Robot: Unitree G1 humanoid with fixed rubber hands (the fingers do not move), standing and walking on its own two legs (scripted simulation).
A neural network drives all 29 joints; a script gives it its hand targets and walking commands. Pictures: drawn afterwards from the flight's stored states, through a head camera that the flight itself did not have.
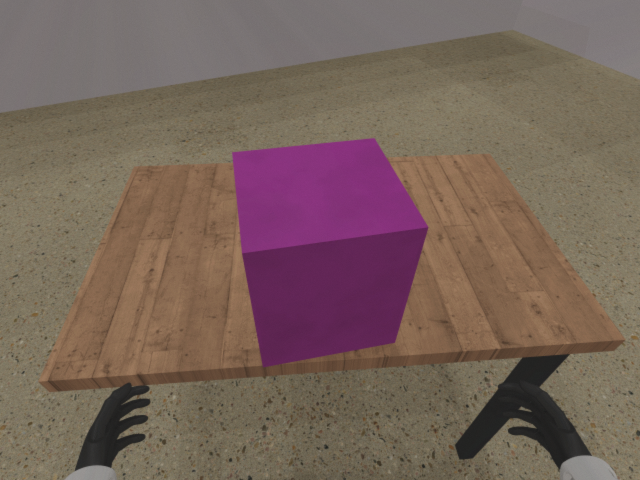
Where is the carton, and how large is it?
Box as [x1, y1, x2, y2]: [232, 138, 427, 366]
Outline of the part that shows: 374,138 232,152 242,255 263,366 394,342 427,230 427,226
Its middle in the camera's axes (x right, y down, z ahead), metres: +0.00 +0.02 +0.58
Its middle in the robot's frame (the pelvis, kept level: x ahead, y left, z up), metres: +0.43 +0.01 +0.06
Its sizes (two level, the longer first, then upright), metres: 0.210 0.200 0.250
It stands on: a table, 0.71 m high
